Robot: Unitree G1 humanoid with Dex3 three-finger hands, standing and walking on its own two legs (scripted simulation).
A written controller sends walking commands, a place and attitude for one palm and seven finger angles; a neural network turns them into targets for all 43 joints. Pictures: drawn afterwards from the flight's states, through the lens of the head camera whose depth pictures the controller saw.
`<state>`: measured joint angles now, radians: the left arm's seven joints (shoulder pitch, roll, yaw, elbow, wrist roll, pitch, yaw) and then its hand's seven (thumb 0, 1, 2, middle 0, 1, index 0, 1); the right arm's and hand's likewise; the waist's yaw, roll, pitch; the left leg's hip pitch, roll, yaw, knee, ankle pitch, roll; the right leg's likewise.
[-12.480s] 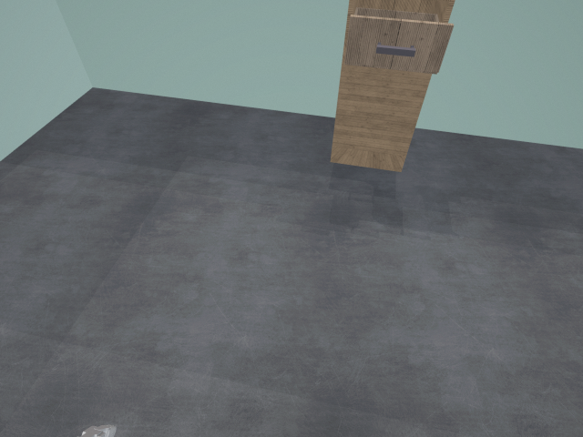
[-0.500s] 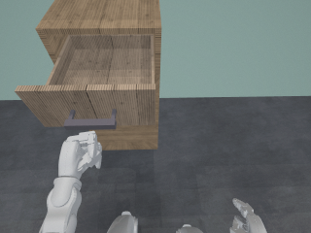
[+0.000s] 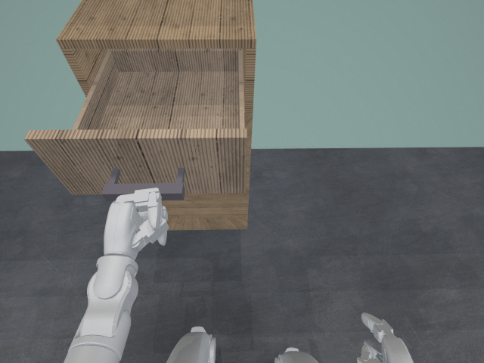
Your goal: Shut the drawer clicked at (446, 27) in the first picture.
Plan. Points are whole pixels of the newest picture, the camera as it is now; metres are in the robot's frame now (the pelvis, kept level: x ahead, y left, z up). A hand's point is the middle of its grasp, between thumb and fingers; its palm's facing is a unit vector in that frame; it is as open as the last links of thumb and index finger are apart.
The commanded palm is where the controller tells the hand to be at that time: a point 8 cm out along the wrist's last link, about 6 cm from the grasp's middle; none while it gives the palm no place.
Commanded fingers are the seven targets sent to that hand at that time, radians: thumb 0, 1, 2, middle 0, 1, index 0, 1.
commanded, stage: push the drawer shut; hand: left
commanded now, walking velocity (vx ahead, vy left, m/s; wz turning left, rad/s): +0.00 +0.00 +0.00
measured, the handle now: (146, 182) +0.40 +0.18 +0.05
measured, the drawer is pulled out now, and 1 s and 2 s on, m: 0.25 0.13 0.01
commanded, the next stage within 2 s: none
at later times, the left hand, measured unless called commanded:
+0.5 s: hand (165, 189) +0.39 +0.15 +0.05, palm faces +0.03 -1.00 -0.03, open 2.9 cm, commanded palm +0.38 +0.20 +0.05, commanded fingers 0.00 0.90 0.90 -1.40 -1.60 -1.40 -1.60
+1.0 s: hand (172, 162) +0.45 +0.15 +0.05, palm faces +0.06 -1.00 -0.03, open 3.0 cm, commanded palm +0.44 +0.19 +0.05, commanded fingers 0.00 0.90 0.90 -1.40 -1.60 -1.40 -1.60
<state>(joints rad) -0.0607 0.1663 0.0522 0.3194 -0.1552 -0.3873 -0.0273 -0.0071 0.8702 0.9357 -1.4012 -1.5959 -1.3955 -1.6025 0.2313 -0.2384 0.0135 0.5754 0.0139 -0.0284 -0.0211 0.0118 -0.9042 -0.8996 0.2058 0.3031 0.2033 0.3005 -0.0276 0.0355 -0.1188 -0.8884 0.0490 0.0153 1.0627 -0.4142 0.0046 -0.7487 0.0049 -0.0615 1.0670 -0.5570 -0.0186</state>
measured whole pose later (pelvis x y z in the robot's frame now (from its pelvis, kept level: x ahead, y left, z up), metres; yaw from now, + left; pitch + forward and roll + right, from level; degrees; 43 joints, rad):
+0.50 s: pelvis -0.02 +0.00 -0.01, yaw +0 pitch +15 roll -2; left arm -0.47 0.24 0.15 0.76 -0.14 -0.42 -0.04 -0.03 0.77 0.95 -1.40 -1.60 -1.40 -1.60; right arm 0.27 -0.25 0.02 0.64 0.01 -0.02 -0.03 0.01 -0.90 -0.90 0.21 0.30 0.20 0.30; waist -0.07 0.03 -0.11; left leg -0.96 0.06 0.00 1.09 -0.38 0.01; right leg -0.82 0.01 -0.07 1.09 -0.53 -0.02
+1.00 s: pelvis -0.02 +0.01 -0.02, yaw -1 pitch +18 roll -3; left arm -0.74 0.28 0.24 1.05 -0.09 -0.49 -0.02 -0.01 0.81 0.97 -1.40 -1.60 -1.40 -1.60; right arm 0.33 -0.25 0.01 0.67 -0.02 0.02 0.00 0.01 -0.90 -0.90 0.21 0.30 0.20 0.30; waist -0.11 0.03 -0.12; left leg -1.05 0.06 0.01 1.12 -0.39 0.02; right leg -0.91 0.01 -0.06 1.12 -0.53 -0.01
